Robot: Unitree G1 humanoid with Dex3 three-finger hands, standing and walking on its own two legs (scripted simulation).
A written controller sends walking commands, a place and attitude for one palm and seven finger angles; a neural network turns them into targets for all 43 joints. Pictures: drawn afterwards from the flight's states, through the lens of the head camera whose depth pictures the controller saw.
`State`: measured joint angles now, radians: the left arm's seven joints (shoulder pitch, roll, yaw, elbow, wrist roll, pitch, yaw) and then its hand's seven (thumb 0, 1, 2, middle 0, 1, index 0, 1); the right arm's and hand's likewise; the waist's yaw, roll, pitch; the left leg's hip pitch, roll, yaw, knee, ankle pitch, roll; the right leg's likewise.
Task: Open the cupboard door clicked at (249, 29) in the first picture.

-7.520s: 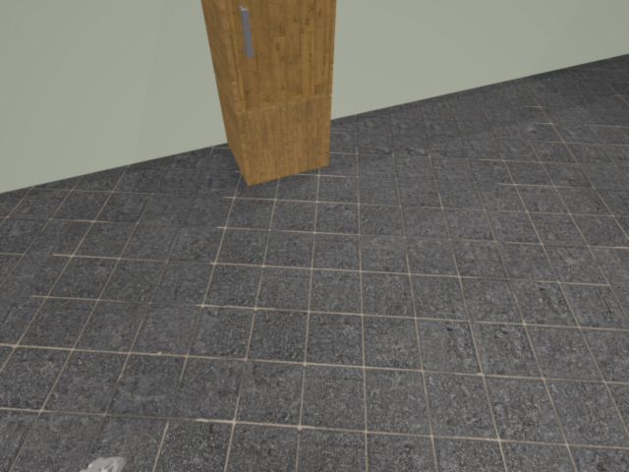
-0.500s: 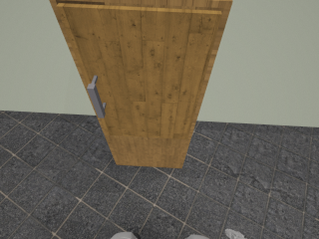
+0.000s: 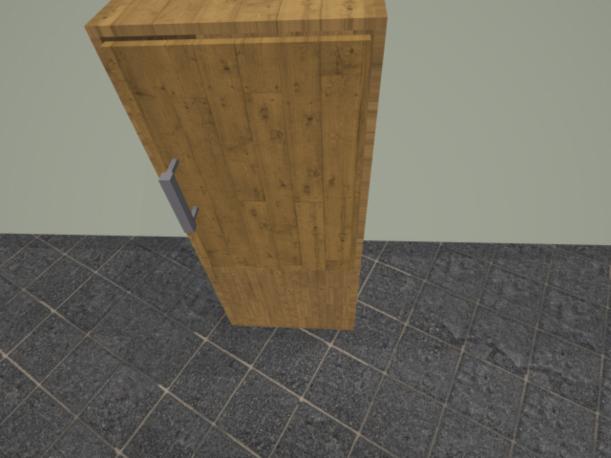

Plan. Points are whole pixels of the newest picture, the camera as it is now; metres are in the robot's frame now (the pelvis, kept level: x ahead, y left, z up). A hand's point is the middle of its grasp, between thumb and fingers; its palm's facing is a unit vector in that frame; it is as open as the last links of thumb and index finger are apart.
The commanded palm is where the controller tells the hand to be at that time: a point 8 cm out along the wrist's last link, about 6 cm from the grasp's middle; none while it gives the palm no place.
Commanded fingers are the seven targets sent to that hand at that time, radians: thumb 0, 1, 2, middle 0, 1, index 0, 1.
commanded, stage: come to a stop and stand still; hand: left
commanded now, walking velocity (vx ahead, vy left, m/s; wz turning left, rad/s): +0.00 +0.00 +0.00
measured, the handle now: (182, 196) +0.57 +0.31 -0.05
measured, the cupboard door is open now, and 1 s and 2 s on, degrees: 0 0 0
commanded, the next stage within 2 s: look again from close up in 0.96 s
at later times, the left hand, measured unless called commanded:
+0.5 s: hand out of the picture +0.00 +0.21 -0.19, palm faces +0.02 -0.99 -0.16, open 7.4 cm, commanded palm none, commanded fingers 0.00 0.90 0.90 -0.20 -0.30 -0.20 -0.30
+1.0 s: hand out of the picture +0.03 +0.21 -0.18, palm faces +0.01 -0.98 -0.20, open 7.3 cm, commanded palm none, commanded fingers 0.00 0.90 0.90 -0.20 -0.30 -0.20 -0.30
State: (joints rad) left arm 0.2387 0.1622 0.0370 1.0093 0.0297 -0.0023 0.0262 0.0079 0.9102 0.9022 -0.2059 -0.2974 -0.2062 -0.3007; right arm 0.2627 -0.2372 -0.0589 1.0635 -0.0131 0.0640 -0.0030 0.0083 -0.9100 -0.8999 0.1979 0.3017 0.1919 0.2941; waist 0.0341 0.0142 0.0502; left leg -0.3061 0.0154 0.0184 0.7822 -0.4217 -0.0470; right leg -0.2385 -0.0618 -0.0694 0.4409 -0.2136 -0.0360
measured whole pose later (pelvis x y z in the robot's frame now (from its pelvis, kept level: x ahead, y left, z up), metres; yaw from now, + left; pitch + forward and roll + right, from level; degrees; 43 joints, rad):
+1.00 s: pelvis +0.02 +0.04 -0.01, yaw -2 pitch -1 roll +0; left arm 0.24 0.16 0.01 1.14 0.01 0.00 0.04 0.01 0.92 0.90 -0.20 -0.30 -0.20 -0.30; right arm 0.29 -0.12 -0.01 1.16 -0.01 -0.02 -0.04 0.00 -0.91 -0.90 0.20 0.30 0.20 0.29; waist 0.01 0.00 0.04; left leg -0.07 0.04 0.05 0.40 -0.32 -0.02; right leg -0.18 -0.04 -0.05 0.43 -0.24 0.02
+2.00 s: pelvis +0.00 +0.06 -0.02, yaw -1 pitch -1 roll +0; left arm 0.34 0.14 0.04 1.06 0.03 0.01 0.01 0.01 0.90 0.90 -0.20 -0.30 -0.20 -0.30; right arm 0.42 -0.14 0.00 1.08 -0.02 -0.01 -0.01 0.01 -0.91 -0.90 0.20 0.30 0.19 0.29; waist 0.01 -0.02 0.03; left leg -0.17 0.00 0.06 0.58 -0.39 0.03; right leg -0.29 -0.08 -0.02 0.62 -0.30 -0.03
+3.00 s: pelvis -0.02 +0.03 -0.01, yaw -1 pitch -2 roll +0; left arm 0.34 0.11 0.00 1.12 0.01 -0.01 0.02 0.01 0.91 0.90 -0.20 -0.30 -0.20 -0.30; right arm 0.35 -0.10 0.00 1.16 -0.01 -0.01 -0.02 0.01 -0.91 -0.90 0.20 0.30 0.19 0.29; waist 0.01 -0.02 0.04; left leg -0.14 0.05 0.04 0.45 -0.28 -0.03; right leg -0.23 -0.03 -0.05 0.45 -0.19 0.00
